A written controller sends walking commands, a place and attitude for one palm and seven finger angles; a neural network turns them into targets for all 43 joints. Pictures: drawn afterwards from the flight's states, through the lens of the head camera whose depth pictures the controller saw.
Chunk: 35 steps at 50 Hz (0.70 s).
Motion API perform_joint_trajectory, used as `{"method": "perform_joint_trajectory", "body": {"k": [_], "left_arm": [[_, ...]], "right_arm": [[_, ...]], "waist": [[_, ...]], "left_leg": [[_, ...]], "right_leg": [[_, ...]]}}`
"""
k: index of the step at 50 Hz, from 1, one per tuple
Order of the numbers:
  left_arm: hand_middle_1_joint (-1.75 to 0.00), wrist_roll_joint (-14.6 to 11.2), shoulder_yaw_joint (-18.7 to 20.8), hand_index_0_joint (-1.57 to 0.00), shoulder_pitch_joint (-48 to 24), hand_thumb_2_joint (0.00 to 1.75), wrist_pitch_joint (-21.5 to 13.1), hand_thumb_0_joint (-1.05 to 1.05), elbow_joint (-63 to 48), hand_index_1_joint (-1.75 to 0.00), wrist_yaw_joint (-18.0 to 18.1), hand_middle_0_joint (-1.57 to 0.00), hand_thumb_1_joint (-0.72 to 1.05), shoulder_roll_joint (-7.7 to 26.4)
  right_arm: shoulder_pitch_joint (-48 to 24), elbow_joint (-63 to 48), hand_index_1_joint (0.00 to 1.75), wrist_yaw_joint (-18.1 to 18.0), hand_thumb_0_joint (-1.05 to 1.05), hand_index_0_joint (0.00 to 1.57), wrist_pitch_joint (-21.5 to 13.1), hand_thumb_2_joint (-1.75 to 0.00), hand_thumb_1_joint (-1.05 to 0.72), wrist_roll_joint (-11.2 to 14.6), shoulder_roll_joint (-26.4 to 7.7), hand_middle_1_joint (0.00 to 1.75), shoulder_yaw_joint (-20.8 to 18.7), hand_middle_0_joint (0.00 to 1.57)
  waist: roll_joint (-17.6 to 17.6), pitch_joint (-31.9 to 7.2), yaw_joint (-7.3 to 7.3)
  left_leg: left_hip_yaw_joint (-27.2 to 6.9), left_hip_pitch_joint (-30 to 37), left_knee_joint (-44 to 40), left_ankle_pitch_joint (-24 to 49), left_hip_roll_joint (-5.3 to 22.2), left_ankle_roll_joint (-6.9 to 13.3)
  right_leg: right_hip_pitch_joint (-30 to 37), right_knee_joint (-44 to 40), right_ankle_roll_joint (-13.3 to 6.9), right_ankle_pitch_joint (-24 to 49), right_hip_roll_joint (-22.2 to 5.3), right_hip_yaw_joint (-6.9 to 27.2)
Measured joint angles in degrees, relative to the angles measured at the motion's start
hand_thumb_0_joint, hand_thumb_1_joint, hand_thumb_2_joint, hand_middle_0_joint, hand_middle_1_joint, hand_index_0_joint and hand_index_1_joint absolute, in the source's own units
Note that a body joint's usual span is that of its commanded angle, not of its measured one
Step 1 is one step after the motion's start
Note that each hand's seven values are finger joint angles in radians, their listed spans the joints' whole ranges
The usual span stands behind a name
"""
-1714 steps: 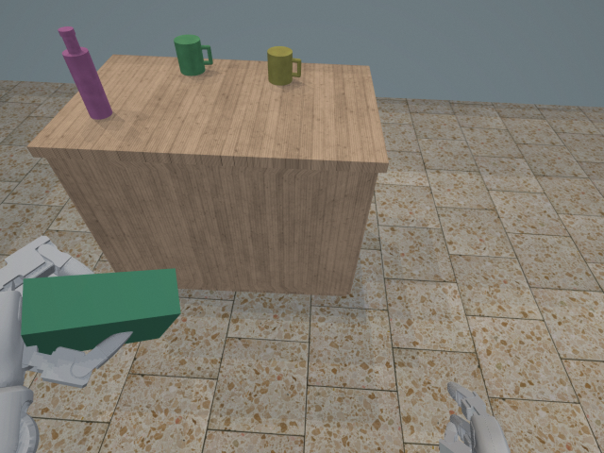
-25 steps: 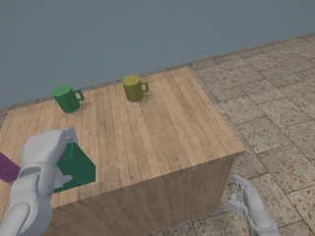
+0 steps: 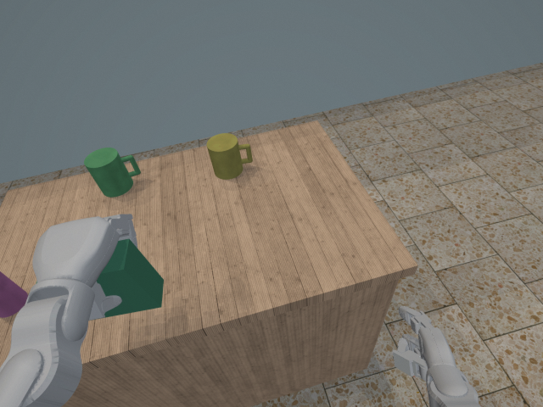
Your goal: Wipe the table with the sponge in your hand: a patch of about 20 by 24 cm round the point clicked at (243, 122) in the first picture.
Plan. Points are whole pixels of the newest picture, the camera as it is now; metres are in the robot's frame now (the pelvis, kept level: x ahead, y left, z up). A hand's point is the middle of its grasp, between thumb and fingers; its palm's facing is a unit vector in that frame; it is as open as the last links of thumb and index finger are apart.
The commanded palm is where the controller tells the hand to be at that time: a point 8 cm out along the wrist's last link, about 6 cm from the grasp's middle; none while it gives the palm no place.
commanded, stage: move the sponge above the wiping area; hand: left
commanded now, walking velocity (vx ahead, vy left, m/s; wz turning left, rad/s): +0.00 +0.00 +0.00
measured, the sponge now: (114, 288) +0.23 +0.28 +0.07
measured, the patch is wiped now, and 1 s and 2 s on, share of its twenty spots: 0.00 0.00 0.00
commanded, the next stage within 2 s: none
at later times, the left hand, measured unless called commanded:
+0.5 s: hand (106, 261) +0.24 +0.27 +0.13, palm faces +0.16 -0.07 -0.98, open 8.9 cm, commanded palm +0.19 +0.26 +0.17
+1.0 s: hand (126, 265) +0.25 +0.27 +0.10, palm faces +0.06 -0.09 -0.99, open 8.9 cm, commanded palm +0.21 +0.25 +0.15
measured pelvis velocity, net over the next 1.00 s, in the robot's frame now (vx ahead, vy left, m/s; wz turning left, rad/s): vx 0.00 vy -0.01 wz -0.01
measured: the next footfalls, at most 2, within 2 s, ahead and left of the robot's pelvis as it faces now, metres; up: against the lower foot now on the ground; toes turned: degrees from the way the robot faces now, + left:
none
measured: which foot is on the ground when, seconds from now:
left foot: down 0.00-1.00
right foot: down 0.00-1.00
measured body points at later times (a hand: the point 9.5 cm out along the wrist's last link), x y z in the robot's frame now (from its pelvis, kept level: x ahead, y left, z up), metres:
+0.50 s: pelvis +0.00 +0.00 +0.00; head -0.02 -0.05 +0.45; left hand +0.22 +0.27 +0.18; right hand +0.25 -0.19 -0.09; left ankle -0.01 +0.10 -0.74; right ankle +0.01 -0.08 -0.74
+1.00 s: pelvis +0.00 -0.01 +0.00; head -0.01 -0.07 +0.45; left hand +0.24 +0.27 +0.15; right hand +0.25 -0.22 -0.09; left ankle -0.01 +0.10 -0.74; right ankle +0.01 -0.08 -0.74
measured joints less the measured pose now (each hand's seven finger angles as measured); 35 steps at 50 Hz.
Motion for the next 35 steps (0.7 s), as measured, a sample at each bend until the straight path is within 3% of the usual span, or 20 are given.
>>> {"method": "perform_joint_trajectory", "body": {"k": [2,6,10,15,18,21,25,30,35], "left_arm": [[-1.45,-0.69,1.85,-0.86,-0.31,1.1,0.16,0.0,0.59,-1.45,1.49,-0.86,-0.43,0.35],[-1.46,-2.02,4.36,-0.86,-1.23,1.1,4.43,0.0,2.77,-1.45,2.21,-0.86,-0.43,0.01],[-1.46,-2.23,2.78,-0.86,-0.2,1.1,7.48,-0.01,3.32,-1.45,-0.06,-0.86,-0.43,-1.86],[-1.46,-0.52,-2.14,-0.86,0.8,1.1,2.97,-0.01,2.67,-1.45,-1.68,-0.86,-0.43,-3.08],[-1.46,0.88,-3.06,-0.86,0.22,1.1,-1.28,-0.01,2.49,-1.45,0.28,-0.86,-0.43,-2.91],[-1.45,1.58,-2.21,-0.86,-0.97,1.1,-2.55,-0.01,3.01,-1.45,3.39,-0.86,-0.43,-2.83],[-1.45,0.35,-0.29,-0.86,-2.65,1.1,1.75,0.0,4.45,-1.45,5.77,-0.86,-0.43,-3.81],[-1.46,-0.63,-1.6,-0.86,-3.26,1.1,7.62,0.0,6.36,-1.45,3.83,-0.86,-0.43,-5.75],[-1.46,1.39,-6.15,-0.86,-3.95,1.1,6.41,-0.01,8.83,-1.45,1.26,-0.86,-0.43,-6.46]], "right_arm": [[0.21,0.49,0.3,0.31,0.02,0.2,0.08,-0.9,-0.91,0.24,0.27,0.3,0.03,0.2],[0.13,0.76,0.3,0.7,0.02,0.2,0.71,-0.9,-0.91,0.95,0.06,0.3,0.05,0.2],[-0.11,0.04,0.3,0.51,0.02,0.2,0.62,-0.9,-0.91,1.38,-1.02,0.3,-0.3,0.2],[0.28,-0.24,0.3,-0.47,0.02,0.2,-0.32,-0.9,-0.91,0.51,-1.29,0.3,-0.74,0.2],[0.62,0.5,0.3,-0.62,0.02,0.2,-0.91,-0.9,-0.91,-0.01,-0.39,0.3,-0.75,0.2],[0.97,1.11,0.3,-0.06,0.02,0.2,-0.98,-0.9,-0.91,0.02,0.7,0.3,-0.78,0.2],[0.57,1.65,0.3,0.94,0.02,0.2,-0.24,-0.9,-0.91,0.67,1.15,0.3,-0.5,0.2],[-0.25,0.97,0.3,0.86,0.02,0.2,0.75,-0.9,-0.91,1.5,0.18,0.3,-0.23,0.2],[-0.7,0.66,0.3,-0.06,0.02,0.2,0.75,-0.9,-0.91,1.07,-0.58,0.3,-0.32,0.2]], "waist": [[-0.26,-0.3,0.08],[-0.24,-0.57,-0.33],[0.64,-0.19,-1.03],[0.73,0.22,-0.63],[0.11,0.08,0.02],[-0.39,-0.61,0.17],[-0.16,-1.31,-0.31],[0.84,-1.23,-1.23],[0.83,-0.36,-1.16]], "left_leg": [[0.03,0.14,-0.01,-0.11,0.2,-0.2],[-0.09,-0.28,0.28,-0.18,0.37,-0.37],[-0.4,-0.87,0.61,-0.05,0.09,-0.13],[-0.5,-1.03,0.72,0.12,-0.22,0.11],[-0.27,-0.6,0.5,0.13,0.0,-0.05],[-0.1,-0.35,0.24,0.16,0.24,-0.33],[0.04,-0.22,-0.06,0.33,0.39,-0.52],[-0.25,-0.59,-0.22,0.77,0.13,-0.38],[-0.35,-0.9,-0.14,1.03,-0.03,-0.31]], "right_leg": [[0.21,-0.25,-0.14,0.06,0.21,0.05],[0.0,-0.35,-0.21,0.19,0.37,-0.07],[-0.47,-0.02,-0.02,0.18,0.07,-0.39],[-0.77,0.52,0.13,0.02,-0.23,-0.49],[-0.44,0.28,-0.07,0.16,0.0,-0.22],[-0.23,-0.07,-0.27,0.35,0.26,-0.03],[-0.15,-0.37,-0.36,0.61,0.42,0.14],[-0.53,-0.26,-0.23,0.76,0.14,-0.15],[-1.05,0.35,-0.29,0.66,-0.02,-0.26]]}}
